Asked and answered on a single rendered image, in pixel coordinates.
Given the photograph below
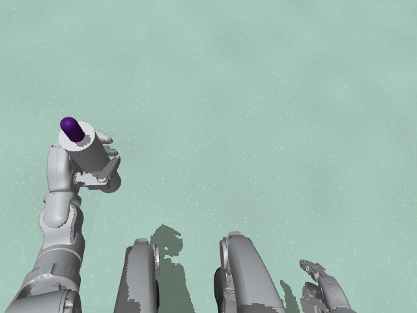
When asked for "left robot hand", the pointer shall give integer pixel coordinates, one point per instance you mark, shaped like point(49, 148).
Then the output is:
point(63, 173)

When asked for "right robot hand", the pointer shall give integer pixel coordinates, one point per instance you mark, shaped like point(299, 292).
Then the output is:
point(327, 296)

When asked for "left robot arm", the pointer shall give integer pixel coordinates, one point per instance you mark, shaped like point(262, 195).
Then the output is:
point(53, 284)

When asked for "bottle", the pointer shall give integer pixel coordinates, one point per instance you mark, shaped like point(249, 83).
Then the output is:
point(80, 141)

